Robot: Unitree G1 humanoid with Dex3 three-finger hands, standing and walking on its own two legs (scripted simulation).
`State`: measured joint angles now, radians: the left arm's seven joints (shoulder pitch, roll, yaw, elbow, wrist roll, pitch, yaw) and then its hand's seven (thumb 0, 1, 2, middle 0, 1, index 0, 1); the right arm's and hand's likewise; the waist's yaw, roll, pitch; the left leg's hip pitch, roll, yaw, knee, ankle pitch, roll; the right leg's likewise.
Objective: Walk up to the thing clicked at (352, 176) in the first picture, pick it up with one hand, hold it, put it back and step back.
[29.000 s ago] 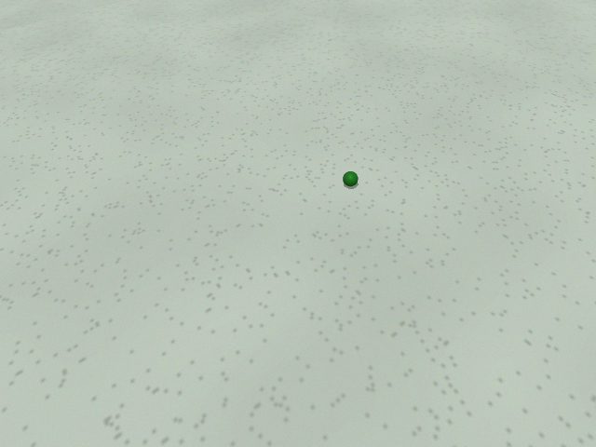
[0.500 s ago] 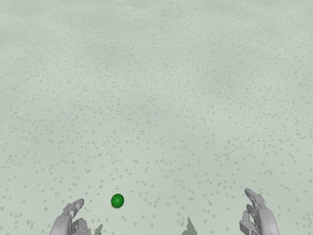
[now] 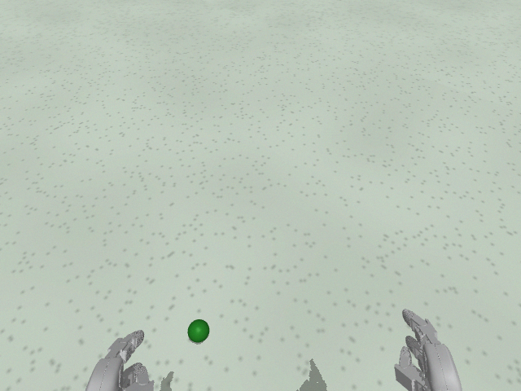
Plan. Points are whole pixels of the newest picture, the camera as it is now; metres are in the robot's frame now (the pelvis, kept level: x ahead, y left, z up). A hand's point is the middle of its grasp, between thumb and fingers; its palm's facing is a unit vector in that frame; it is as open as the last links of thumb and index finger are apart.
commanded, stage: home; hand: left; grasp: from above
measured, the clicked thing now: (198, 330) +0.45 +0.24 -0.68
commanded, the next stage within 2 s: stand in 1.48 s
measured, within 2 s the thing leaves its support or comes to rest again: neither
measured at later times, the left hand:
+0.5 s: hand out of the picture +0.16 +0.18 -0.05, palm faces +0.04 -0.98 -0.21, open 7.4 cm
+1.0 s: hand (150, 390) +0.16 +0.18 -0.05, palm faces +0.04 -0.98 -0.21, open 7.4 cm
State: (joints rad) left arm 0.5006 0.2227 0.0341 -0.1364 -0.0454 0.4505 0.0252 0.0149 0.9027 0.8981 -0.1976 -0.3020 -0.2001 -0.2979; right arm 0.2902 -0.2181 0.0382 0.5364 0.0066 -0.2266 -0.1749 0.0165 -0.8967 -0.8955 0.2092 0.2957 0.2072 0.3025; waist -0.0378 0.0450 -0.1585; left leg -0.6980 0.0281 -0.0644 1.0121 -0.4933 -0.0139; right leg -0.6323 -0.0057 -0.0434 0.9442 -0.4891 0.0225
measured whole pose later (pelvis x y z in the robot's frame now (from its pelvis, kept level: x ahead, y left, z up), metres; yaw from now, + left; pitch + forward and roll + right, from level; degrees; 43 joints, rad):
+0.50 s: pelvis -0.01 +0.00 +0.00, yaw +0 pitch +9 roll -3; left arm 0.50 0.23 0.03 -0.13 -0.05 0.47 0.02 0.01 0.91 0.90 -0.20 -0.30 -0.20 -0.30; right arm 0.29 -0.22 0.03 0.54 0.01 -0.24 -0.18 0.02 -0.90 -0.90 0.21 0.30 0.21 0.30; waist -0.04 0.05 -0.16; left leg -0.70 0.03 -0.06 1.02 -0.49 -0.01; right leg -0.63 0.00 -0.04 0.95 -0.48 0.02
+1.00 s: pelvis +0.00 +0.00 +0.00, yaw +0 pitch +10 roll -3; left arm 0.49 0.23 0.03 -0.13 -0.05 0.46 0.02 0.01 0.91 0.90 -0.20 -0.30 -0.20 -0.30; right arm 0.29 -0.22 0.03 0.54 0.01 -0.23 -0.18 0.02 -0.90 -0.90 0.21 0.30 0.21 0.30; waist -0.04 0.05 -0.16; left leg -0.70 0.03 -0.06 1.02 -0.49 -0.01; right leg -0.64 0.00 -0.04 0.95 -0.49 0.02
